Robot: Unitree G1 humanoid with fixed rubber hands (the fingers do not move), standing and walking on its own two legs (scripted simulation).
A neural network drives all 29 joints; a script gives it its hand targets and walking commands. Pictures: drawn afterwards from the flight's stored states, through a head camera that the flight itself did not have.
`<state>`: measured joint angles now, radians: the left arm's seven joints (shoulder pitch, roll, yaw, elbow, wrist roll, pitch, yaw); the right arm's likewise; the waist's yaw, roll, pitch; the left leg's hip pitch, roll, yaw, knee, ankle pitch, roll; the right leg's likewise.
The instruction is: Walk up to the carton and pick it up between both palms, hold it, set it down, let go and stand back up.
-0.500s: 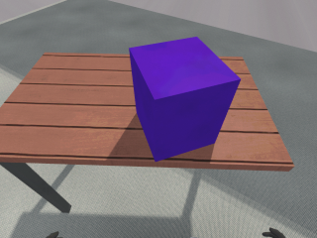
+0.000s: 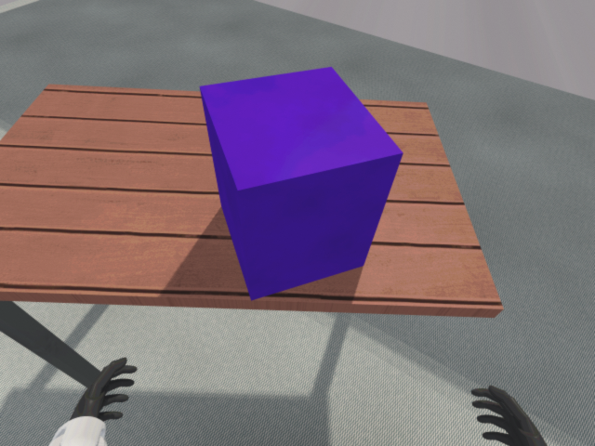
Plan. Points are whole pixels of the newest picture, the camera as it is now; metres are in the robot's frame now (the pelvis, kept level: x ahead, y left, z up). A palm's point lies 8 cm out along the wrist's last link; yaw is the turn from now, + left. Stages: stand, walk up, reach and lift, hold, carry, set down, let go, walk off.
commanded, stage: reach and lift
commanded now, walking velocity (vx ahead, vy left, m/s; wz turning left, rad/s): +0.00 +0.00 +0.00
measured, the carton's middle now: (290, 186) +0.47 +0.04 +0.07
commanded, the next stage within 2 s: none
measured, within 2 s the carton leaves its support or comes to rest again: neither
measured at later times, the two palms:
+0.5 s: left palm (96, 426) +0.15 +0.24 +0.00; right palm out of the picture +0.12 -0.27 -0.01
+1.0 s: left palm (159, 371) +0.19 +0.16 +0.07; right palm (566, 389) +0.20 -0.30 +0.03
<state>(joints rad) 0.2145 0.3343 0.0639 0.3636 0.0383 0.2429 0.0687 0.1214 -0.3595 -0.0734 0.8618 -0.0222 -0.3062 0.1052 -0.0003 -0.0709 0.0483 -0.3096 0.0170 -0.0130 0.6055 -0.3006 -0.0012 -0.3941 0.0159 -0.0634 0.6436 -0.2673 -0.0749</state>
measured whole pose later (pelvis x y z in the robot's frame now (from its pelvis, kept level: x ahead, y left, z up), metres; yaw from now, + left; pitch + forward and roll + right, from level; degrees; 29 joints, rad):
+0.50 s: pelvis -0.05 +0.02 +0.01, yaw -1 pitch -1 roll +1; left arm 0.28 0.24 -0.03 0.06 0.04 0.26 0.21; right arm 0.17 -0.37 -0.07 0.65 0.16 -0.16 0.26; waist 0.00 -0.10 -0.02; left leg -0.29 0.01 -0.01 0.51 -0.23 -0.02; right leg -0.36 0.02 -0.05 0.53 -0.20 -0.08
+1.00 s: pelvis -0.03 -0.03 +0.01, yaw +2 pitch +0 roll +3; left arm 0.22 0.09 -0.05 -0.15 0.02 0.34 0.28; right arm 0.15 -0.46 -0.06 0.33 0.29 -0.03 0.24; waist 0.00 -0.04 -0.06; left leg -0.29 0.02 -0.01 0.47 -0.26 -0.02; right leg -0.35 0.04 -0.07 0.52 -0.19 -0.10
